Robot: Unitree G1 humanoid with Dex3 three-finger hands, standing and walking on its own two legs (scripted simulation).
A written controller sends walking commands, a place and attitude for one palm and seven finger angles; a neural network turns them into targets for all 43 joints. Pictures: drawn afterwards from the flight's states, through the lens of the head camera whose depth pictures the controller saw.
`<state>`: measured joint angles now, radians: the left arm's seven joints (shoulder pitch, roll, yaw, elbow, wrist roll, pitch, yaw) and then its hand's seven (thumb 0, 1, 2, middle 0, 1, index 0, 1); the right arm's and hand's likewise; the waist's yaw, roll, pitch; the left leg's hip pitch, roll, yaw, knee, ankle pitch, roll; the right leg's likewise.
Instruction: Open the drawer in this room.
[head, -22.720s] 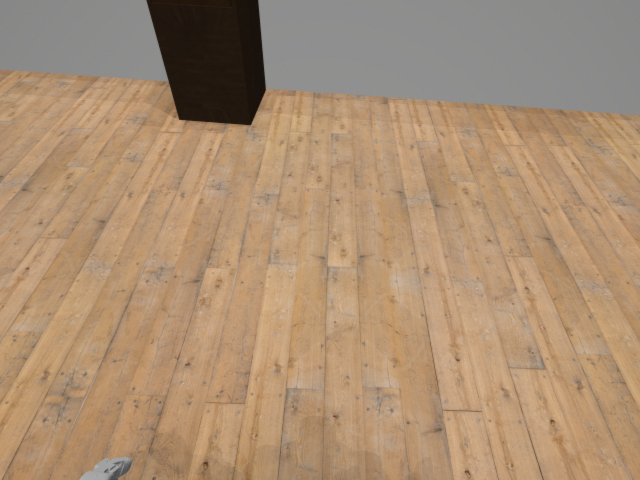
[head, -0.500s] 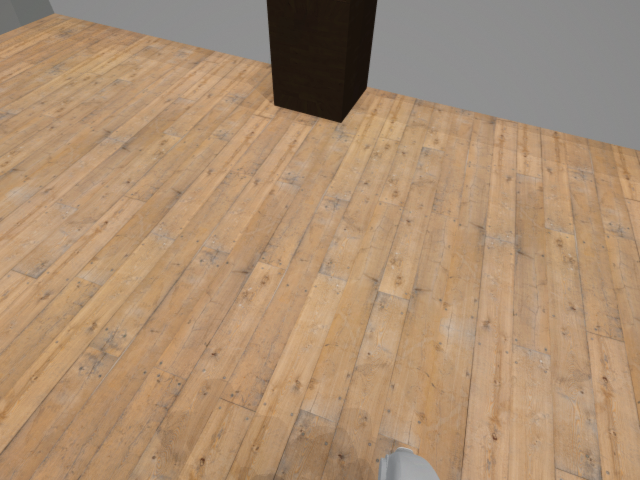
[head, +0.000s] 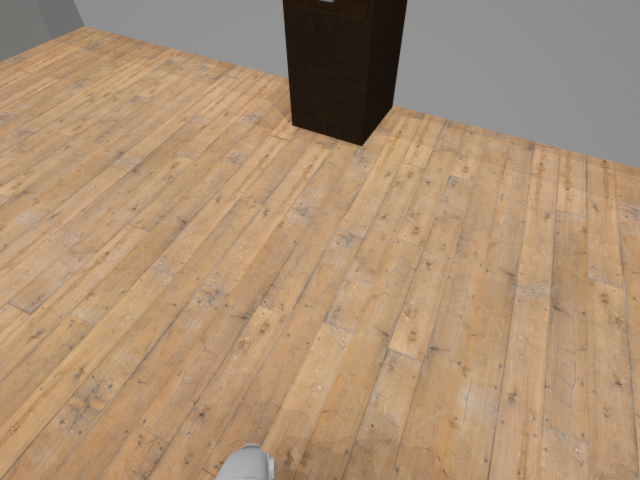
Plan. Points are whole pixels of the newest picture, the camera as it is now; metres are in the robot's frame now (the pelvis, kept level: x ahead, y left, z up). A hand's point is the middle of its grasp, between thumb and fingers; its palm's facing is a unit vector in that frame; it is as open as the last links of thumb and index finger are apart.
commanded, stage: turn or walk to find it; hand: left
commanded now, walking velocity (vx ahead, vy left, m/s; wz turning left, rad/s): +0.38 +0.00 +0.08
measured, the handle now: out of the picture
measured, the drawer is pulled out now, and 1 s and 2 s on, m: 0.00 0.00 0.00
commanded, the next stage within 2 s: stand and wait in 1.18 s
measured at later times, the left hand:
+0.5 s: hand (205, 366) +0.31 +0.22 -0.16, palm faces +0.03 -0.98 -0.20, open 7.4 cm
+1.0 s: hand (256, 334) +0.38 +0.15 -0.17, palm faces +0.15 -0.97 -0.18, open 7.3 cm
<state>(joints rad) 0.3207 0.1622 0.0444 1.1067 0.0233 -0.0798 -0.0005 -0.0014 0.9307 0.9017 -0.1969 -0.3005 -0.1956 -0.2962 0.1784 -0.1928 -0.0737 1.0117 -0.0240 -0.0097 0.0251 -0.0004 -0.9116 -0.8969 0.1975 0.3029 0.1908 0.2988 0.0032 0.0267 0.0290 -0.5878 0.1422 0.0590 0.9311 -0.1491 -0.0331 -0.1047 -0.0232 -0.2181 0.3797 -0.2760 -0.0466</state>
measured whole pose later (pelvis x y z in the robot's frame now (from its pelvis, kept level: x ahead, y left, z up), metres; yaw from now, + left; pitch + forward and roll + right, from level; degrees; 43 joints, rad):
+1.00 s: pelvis +0.45 -0.02 +0.00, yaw +4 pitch +0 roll -1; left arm 0.39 0.14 0.03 1.13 0.02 -0.08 0.00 0.00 0.93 0.90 -0.20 -0.30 -0.20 -0.30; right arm 0.15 -0.19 -0.07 1.03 -0.02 0.00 0.03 0.00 -0.91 -0.90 0.20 0.30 0.19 0.30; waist 0.03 0.02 0.05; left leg -0.58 0.14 0.08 0.88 -0.15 -0.03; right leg -0.05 -0.04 -0.25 0.35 -0.30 -0.01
